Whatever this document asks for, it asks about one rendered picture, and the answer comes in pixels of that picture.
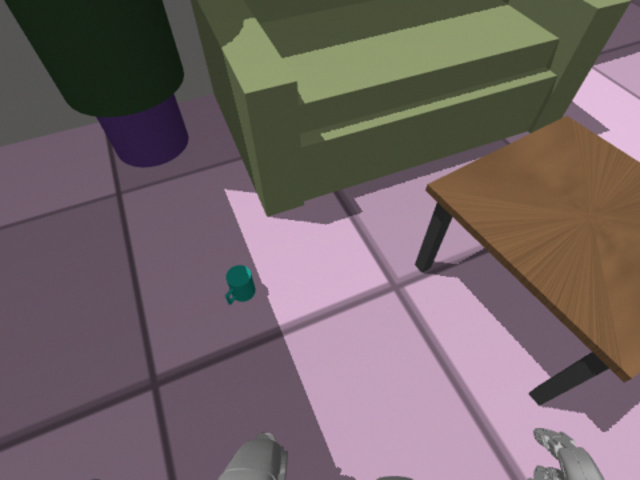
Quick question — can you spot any sofa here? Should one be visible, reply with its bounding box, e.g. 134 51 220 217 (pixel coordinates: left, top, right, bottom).
190 0 631 217

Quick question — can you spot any potted plant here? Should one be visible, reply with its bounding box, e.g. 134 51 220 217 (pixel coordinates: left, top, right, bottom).
4 0 189 167

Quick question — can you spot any mug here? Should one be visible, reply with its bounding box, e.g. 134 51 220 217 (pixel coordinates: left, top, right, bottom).
225 265 255 305

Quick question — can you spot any coffee table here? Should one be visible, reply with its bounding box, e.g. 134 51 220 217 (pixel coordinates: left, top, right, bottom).
415 116 640 406

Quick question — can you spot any right robot hand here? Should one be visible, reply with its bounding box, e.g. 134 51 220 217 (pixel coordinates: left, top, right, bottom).
527 428 604 480

